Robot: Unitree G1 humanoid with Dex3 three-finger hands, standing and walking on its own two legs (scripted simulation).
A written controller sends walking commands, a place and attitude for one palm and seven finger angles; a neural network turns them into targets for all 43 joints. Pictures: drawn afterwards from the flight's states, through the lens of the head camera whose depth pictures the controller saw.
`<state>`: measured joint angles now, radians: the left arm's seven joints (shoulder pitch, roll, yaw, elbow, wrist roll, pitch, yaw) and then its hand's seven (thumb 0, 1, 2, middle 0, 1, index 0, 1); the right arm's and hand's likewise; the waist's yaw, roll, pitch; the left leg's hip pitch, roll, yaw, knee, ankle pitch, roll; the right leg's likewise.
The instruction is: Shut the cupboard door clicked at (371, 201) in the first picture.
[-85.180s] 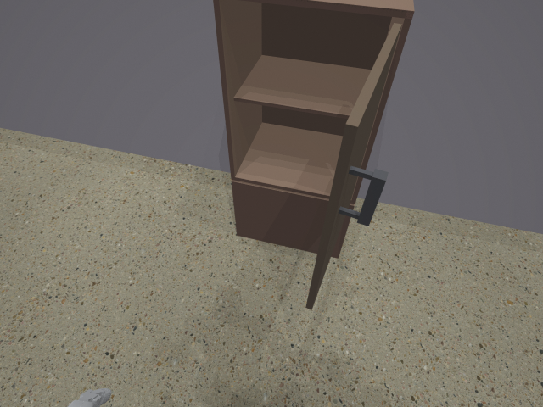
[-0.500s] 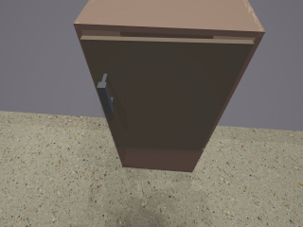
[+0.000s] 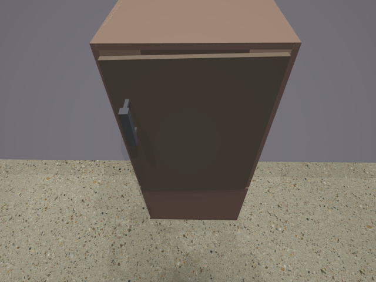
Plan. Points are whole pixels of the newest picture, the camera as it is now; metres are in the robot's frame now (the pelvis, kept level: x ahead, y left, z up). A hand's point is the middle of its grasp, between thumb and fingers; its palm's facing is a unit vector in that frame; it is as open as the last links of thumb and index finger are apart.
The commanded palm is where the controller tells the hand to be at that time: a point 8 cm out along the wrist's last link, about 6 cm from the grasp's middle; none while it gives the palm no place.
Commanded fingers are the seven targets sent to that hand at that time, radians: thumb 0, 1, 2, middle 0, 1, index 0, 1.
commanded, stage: come to a stop and stand still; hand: left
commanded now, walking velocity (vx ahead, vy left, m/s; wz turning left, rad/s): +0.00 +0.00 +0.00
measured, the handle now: (130, 122) +0.50 +0.17 +0.05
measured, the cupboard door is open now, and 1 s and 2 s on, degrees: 2 2 2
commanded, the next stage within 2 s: look again from close up in 0.14 s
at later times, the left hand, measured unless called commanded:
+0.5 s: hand out of the picture -0.01 +0.18 -0.18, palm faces +0.01 -0.99 -0.15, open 7.4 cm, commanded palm none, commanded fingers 0.00 0.90 0.90 -0.20 -0.30 -0.20 -0.30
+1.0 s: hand (90, 273) +0.16 +0.22 -0.06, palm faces +0.24 -0.95 -0.22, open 7.2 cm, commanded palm +0.12 +0.24 -0.06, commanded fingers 0.00 0.90 0.90 -0.33 -0.44 -0.33 -0.44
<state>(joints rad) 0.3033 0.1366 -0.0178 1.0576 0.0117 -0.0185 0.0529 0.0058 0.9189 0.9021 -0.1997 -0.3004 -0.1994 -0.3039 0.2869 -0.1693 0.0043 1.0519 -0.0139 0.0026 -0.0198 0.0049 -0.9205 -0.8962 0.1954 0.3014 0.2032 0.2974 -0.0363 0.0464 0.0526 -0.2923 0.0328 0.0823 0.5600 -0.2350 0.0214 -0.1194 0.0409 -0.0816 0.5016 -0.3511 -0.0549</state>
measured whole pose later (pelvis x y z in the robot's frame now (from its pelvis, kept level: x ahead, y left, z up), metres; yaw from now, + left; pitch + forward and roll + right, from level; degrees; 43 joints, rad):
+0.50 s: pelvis +0.01 +0.02 +0.00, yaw +0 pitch +0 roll +0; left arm 0.34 0.14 -0.02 1.08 0.01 -0.01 0.04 0.00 0.91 0.90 -0.20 -0.30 -0.20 -0.30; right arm 0.29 -0.14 0.02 1.10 -0.01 -0.02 -0.03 0.01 -0.92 -0.90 0.20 0.30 0.20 0.30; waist 0.00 -0.03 0.02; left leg -0.27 -0.02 0.11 0.48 -0.21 0.06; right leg -0.12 -0.01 -0.06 0.47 -0.35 -0.01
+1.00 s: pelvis +0.01 +0.02 +0.00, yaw +2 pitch +1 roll +2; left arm 0.48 0.21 0.01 0.21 -0.13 -0.02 0.14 0.03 0.94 0.90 -0.21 -0.32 -0.21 -0.32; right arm 0.35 -0.20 0.02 0.89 0.05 -0.26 -0.06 0.01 -0.92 -0.90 0.20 0.30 0.21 0.30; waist -0.02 -0.02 -0.01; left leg -0.31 -0.05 0.09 0.52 -0.23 0.05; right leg -0.25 -0.03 -0.04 0.66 -0.38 -0.02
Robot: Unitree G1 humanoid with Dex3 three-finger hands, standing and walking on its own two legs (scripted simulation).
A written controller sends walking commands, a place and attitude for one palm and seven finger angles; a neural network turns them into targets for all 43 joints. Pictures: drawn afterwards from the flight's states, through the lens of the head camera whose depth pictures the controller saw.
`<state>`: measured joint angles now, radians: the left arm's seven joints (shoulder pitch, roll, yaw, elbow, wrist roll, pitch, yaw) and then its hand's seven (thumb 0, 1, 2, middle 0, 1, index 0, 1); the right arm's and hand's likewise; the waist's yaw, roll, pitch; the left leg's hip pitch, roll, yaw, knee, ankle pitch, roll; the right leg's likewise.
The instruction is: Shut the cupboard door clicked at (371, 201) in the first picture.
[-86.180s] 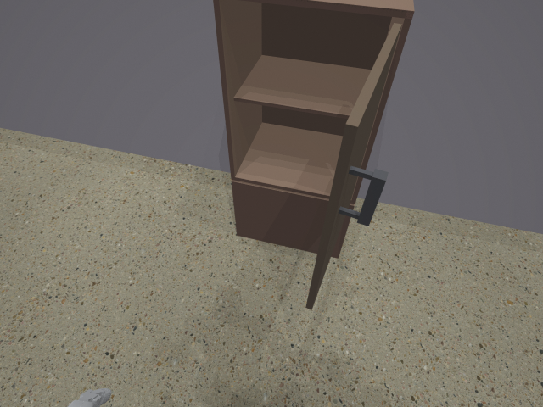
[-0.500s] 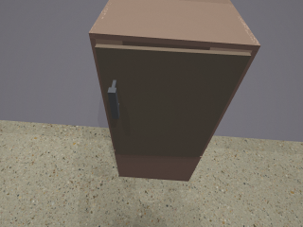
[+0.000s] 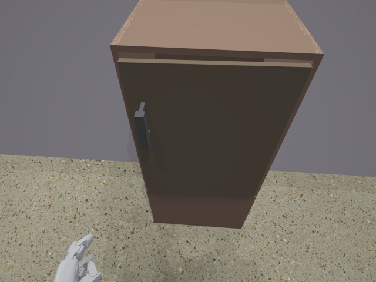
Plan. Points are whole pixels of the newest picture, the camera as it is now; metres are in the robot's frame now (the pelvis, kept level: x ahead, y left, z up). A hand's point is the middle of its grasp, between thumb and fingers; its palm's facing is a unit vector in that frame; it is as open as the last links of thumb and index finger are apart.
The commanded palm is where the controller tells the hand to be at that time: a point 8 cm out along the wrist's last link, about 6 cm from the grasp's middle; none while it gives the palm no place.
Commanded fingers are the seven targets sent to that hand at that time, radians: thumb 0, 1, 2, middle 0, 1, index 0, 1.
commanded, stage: raise the hand and make a fist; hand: left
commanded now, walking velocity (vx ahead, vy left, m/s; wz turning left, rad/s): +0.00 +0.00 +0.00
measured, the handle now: (144, 126) +0.49 +0.14 +0.05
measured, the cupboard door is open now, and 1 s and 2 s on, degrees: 2 2 2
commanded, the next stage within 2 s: bring the fist close to the handle in 1.78 s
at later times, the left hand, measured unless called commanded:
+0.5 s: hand (112, 263) +0.16 +0.15 +0.00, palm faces +0.03 -1.00 -0.07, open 5.1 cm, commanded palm +0.14 +0.22 -0.02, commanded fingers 0.00 0.90 0.90 -0.79 -0.94 -0.79 -0.94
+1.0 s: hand (100, 244) +0.19 +0.18 +0.01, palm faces -0.03 -1.00 -0.02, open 3.2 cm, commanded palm +0.17 +0.25 +0.02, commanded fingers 0.00 0.90 0.90 -1.25 -1.44 -1.25 -1.44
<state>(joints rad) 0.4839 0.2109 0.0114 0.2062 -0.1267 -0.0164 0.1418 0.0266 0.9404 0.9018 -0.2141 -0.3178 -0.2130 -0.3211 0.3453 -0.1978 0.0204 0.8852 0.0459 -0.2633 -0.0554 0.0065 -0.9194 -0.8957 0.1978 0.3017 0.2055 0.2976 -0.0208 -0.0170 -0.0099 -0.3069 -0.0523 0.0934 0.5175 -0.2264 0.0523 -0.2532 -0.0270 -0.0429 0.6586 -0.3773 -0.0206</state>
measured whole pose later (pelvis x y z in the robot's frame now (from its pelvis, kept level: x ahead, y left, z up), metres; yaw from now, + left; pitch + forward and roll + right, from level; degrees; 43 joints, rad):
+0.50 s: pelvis -0.02 -0.04 -0.09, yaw +3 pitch +13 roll -2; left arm 0.44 0.22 0.13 -0.07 -0.33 -0.60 -0.33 0.02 0.90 0.90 -0.60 -0.75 -0.60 -0.75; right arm 0.14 -0.26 0.00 0.57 0.04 -0.27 -0.05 0.01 -0.91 -0.90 0.20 0.30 0.20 0.30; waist 0.05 0.04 -0.14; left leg -0.96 0.02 -0.03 1.19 -0.47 0.00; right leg -0.81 0.04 -0.16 1.17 -0.61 -0.08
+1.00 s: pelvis -0.01 +0.01 -0.06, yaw +1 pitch +11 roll -3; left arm 0.47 0.24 0.09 -0.15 -0.27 -0.34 -0.22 0.02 0.90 0.90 -1.07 -1.25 -1.07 -1.25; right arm 0.25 -0.25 0.00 0.52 0.03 -0.20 -0.06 0.01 -0.90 -0.90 0.20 0.30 0.21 0.30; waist 0.00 0.03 -0.11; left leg -0.79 0.00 0.04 1.03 -0.44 0.07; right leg -0.66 0.02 -0.08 0.99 -0.53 -0.02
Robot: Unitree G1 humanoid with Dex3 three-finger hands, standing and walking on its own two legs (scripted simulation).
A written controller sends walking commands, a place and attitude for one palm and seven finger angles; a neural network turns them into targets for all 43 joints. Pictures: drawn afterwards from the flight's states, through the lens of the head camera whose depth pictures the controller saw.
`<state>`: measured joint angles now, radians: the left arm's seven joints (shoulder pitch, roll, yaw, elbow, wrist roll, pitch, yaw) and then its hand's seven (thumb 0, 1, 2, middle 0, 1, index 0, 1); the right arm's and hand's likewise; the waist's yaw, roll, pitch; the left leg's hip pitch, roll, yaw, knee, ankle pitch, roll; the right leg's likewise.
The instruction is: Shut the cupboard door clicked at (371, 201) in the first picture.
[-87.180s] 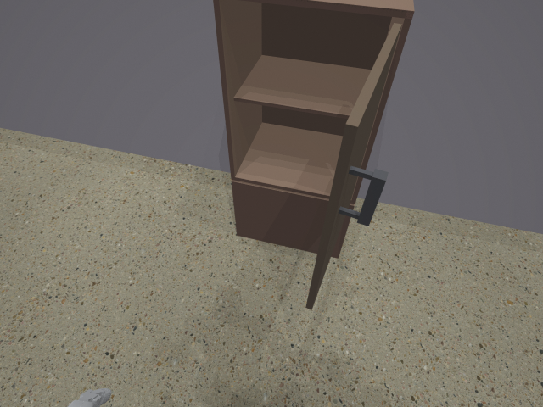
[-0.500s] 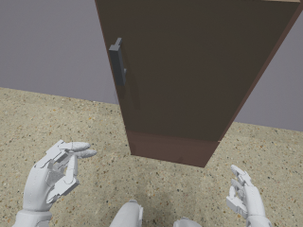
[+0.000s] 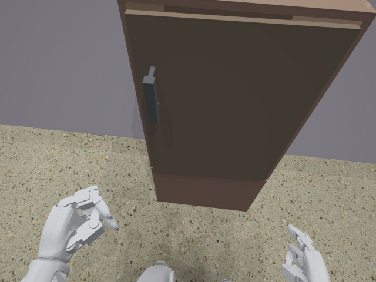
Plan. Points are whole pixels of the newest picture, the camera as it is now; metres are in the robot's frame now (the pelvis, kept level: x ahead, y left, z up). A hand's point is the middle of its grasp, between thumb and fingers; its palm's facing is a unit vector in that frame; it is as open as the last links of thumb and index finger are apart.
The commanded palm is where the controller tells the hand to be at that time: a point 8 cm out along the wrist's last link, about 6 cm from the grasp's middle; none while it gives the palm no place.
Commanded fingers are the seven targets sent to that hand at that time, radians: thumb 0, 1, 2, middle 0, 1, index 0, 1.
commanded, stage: raise the hand and make a fist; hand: left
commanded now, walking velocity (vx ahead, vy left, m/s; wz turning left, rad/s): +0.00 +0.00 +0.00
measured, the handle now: (153, 95) +0.50 +0.12 +0.11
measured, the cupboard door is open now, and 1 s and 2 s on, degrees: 2 2 2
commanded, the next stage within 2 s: bring the fist close to the handle in 0.78 s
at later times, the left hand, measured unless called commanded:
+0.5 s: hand (81, 205) +0.22 +0.20 +0.11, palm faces +0.03 -1.00 -0.04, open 3.1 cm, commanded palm +0.19 +0.25 +0.11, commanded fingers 0.00 0.90 0.90 -1.30 -1.50 -1.30 -1.50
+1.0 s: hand (108, 207) +0.23 +0.16 +0.10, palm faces +0.02 -1.00 -0.03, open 3.1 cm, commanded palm +0.22 +0.21 +0.11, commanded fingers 0.00 0.90 0.90 -1.30 -1.50 -1.30 -1.50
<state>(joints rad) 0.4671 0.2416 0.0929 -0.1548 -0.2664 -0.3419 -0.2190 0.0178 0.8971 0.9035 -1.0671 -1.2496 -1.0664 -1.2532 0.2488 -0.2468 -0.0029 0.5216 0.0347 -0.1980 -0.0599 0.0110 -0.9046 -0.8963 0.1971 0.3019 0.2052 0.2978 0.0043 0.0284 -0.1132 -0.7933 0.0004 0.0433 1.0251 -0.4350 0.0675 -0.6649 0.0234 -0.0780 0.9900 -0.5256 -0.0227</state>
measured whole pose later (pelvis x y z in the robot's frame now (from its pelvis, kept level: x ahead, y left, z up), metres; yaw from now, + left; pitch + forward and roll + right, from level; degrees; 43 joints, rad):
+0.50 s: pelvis +0.00 +0.00 +0.02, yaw +1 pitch +6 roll -3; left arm 0.34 0.27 0.17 -0.12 -0.29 -0.21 -0.21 0.01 0.90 0.90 -1.29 -1.50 -1.29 -1.50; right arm 0.29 -0.26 0.07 0.53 0.05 -0.20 -0.05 0.01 -0.90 -0.90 0.20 0.30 0.21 0.30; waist 0.00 0.05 -0.09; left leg -0.62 -0.01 0.02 0.88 -0.37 0.07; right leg -0.48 0.02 -0.09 0.82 -0.45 -0.02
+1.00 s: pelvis +0.00 -0.03 +0.02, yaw +1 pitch +6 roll -1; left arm 0.35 0.24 0.13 -0.07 -0.29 -0.24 -0.22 0.02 0.90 0.90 -1.30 -1.50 -1.30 -1.50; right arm 0.27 -0.26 0.04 0.54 0.04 -0.20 -0.05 0.01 -0.90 -0.90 0.20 0.30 0.21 0.30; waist 0.00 0.04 -0.09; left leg -0.61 0.00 0.02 0.87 -0.38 0.03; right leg -0.48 0.04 -0.09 0.85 -0.48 -0.06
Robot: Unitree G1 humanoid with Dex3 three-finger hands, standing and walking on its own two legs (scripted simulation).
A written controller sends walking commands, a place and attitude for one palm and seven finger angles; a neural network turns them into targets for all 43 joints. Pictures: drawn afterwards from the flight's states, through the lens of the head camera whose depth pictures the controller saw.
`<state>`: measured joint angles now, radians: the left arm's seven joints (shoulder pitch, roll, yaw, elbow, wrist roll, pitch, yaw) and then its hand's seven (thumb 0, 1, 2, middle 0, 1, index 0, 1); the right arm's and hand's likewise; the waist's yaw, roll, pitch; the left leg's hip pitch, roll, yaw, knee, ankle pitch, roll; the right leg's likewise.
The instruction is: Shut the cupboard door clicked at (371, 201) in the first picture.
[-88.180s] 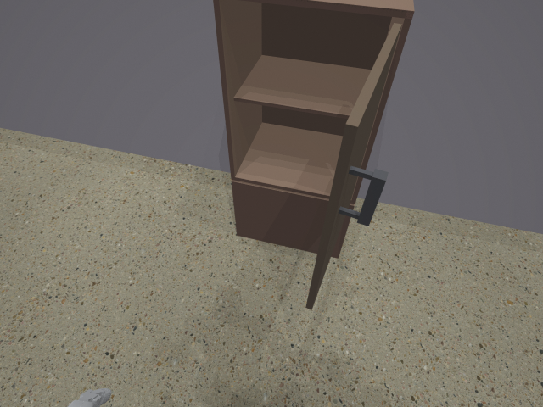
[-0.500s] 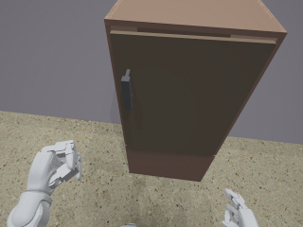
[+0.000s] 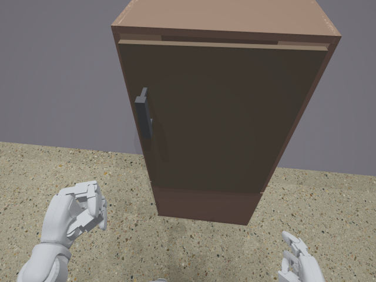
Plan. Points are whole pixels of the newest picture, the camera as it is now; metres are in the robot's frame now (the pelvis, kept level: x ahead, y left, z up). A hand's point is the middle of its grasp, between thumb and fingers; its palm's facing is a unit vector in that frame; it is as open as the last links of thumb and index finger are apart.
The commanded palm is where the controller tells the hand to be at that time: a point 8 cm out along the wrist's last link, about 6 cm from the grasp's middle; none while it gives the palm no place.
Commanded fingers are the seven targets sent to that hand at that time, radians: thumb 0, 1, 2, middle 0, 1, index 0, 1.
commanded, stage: bring the fist close to the handle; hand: left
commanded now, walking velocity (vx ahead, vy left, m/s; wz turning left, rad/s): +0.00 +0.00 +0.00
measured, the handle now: (146, 113) +0.50 +0.14 +0.08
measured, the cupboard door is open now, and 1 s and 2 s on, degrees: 2 2 0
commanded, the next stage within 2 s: push the door shut along its arc in 1.28 s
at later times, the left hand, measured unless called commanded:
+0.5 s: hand (126, 171) +0.32 +0.15 +0.08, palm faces -0.03 -1.00 -0.01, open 3.1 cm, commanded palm +0.30 +0.20 +0.09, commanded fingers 0.00 0.90 0.90 -1.30 -1.50 -1.30 -1.50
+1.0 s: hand (154, 140) +0.40 +0.11 +0.08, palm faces -0.03 -1.00 +0.02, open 3.1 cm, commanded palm +0.37 +0.16 +0.09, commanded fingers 0.00 0.90 0.90 -1.30 -1.50 -1.30 -1.50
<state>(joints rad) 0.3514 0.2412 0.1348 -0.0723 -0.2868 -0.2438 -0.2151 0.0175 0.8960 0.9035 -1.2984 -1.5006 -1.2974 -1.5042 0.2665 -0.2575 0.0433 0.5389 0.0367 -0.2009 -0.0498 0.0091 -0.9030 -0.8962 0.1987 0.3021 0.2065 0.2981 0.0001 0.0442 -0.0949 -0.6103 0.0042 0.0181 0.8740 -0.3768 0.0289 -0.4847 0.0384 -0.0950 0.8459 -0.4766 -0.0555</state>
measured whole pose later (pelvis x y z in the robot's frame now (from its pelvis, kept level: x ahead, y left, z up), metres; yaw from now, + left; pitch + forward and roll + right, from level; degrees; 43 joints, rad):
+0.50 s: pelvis +0.01 +0.00 +0.00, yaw -1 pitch +8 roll +0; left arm 0.01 0.21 0.11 0.21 -0.23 -0.23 -0.14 0.01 0.90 0.90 -1.30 -1.50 -1.30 -1.50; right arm 0.28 -0.27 0.03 0.59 0.04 -0.13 -0.02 0.01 -0.90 -0.90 0.20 0.30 0.21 0.30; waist -0.02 0.03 -0.10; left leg -0.59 0.00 0.05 0.83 -0.37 0.03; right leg -0.49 0.04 -0.06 0.82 -0.47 -0.05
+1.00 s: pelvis +0.00 +0.01 +0.00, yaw -2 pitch +10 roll +0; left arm -0.41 0.15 0.10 0.61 -0.15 -0.28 0.00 0.02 0.90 0.90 -1.30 -1.50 -1.30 -1.50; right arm 0.30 -0.24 0.02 0.64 0.02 -0.06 0.00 0.01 -0.90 -0.90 0.20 0.30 0.21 0.30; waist -0.06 0.03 -0.11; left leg -0.65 0.01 0.07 0.84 -0.36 0.04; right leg -0.56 0.04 -0.04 0.84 -0.46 -0.05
